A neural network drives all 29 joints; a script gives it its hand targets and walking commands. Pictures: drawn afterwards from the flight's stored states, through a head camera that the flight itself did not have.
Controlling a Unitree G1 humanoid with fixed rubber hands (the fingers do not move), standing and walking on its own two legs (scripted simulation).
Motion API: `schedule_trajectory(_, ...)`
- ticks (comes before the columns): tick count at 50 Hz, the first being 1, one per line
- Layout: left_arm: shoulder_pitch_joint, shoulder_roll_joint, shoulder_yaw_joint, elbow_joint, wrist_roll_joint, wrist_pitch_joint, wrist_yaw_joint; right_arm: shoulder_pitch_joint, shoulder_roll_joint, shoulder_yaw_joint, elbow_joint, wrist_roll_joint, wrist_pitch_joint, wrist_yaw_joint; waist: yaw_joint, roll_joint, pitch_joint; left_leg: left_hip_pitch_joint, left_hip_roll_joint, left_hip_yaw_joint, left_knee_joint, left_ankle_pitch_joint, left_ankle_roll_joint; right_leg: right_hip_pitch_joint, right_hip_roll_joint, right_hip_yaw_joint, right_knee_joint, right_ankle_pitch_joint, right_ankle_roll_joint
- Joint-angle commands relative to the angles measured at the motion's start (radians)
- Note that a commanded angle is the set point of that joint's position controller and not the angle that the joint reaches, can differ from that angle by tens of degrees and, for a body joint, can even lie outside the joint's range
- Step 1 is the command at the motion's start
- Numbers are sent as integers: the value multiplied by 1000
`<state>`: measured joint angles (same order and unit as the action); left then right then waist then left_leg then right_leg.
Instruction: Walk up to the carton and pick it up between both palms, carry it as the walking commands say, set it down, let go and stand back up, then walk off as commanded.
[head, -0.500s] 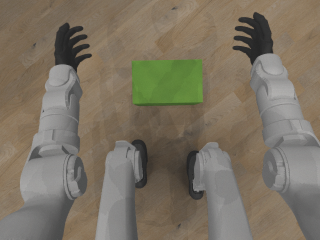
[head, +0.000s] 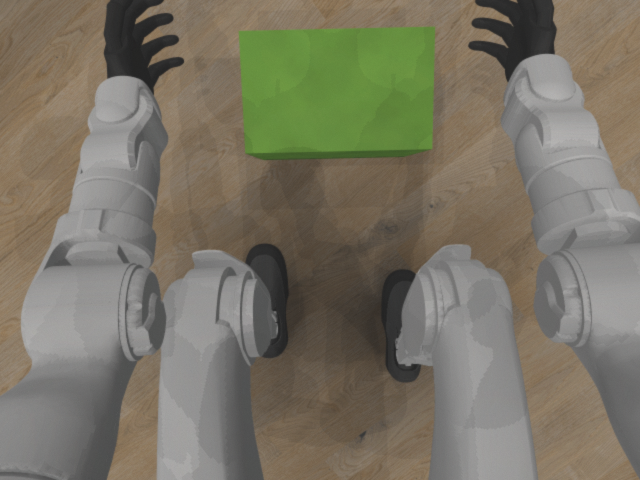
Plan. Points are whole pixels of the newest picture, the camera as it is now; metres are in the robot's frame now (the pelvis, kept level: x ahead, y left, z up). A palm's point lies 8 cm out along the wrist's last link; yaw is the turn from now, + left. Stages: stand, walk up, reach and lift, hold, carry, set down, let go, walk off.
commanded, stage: reach and lift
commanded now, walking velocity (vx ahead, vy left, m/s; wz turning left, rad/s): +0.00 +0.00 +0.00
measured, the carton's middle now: (335, 104) +0.50 +0.01 -0.33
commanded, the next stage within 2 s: none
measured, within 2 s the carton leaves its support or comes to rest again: leaves its support in 1.96 s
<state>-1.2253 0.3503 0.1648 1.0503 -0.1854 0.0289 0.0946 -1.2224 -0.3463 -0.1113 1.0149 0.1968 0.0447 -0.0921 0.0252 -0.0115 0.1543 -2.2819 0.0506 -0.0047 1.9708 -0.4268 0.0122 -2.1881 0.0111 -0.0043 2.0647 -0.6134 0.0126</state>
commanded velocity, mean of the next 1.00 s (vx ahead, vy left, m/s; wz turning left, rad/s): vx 0.00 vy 0.00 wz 0.00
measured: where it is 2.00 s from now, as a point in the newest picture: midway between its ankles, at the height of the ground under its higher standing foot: (336, 331)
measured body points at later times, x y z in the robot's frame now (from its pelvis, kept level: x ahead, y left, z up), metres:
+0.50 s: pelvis +0.00 +0.00 -0.06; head +0.37 +0.00 +0.19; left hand +0.53 +0.24 -0.25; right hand +0.53 -0.18 -0.26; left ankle +0.14 +0.12 -0.38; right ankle +0.09 -0.12 -0.38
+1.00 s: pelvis -0.01 +0.00 -0.05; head +0.37 +0.00 +0.19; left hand +0.53 +0.21 -0.25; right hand +0.53 -0.16 -0.26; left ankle +0.14 +0.12 -0.38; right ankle +0.09 -0.12 -0.38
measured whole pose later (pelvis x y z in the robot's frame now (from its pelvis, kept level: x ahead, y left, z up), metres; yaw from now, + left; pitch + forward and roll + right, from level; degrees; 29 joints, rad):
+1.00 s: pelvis -0.01 +0.00 -0.05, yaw +0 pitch +38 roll -1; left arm -1.48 0.41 0.01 1.34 -0.35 -0.07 0.09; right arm -1.42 -0.35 0.05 1.19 0.27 -0.03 -0.11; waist 0.02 0.02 0.35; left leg -2.40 0.05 -0.01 2.13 -0.41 0.01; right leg -2.30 0.02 0.00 2.24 -0.61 0.02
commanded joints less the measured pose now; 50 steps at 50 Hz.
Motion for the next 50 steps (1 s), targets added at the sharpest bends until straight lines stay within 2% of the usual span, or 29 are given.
schedule_trajectory(1,-239,131,-1,-69,-16,-32,5,-234,-131,3,-75,13,-30,-6,4,26,-1093,801,-46,10,-49,224,-42,333,26,-32,-190,201,11)
schedule_trajectory(6,-261,146,-18,-18,-40,-52,3,-263,-127,37,-43,30,-44,-10,6,18,-1051,756,-39,4,5,237,-36,326,20,-16,-142,220,10)
schedule_trajectory(11,-256,98,-75,101,-105,-70,-20,-293,-111,76,2,31,-61,-8,-16,-3,-948,651,-33,-11,54,236,-29,312,13,1,-105,238,6)
schedule_trajectory(21,-297,109,-117,153,-161,-104,-24,-329,-79,142,44,80,-78,-4,-6,-17,-965,607,-25,-12,115,274,-22,359,6,19,-41,290,8)
schedule_trajectory(23,-286,110,-120,172,-170,-103,-25,-330,-84,138,30,76,-79,-7,-17,-34,-956,597,-25,-17,118,276,-18,351,6,14,-38,295,12)
schedule_trajectory(29,-264,122,-99,193,-142,-107,-18,-317,-83,138,47,81,-81,-4,3,-27,-902,577,-28,-13,114,271,-20,296,8,19,-37,278,16)
schedule_trajectory(40,-324,97,-137,195,-167,-110,-11,-352,-82,134,79,70,-88,-14,-18,-18,-887,592,-35,-17,98,233,-23,275,12,12,-53,241,12)
schedule_trajectory(50,-356,64,-150,225,-156,-117,4,-389,-35,153,99,72,-98,-21,-10,-18,-878,600,-48,-18,89,234,-23,274,23,10,-59,239,12)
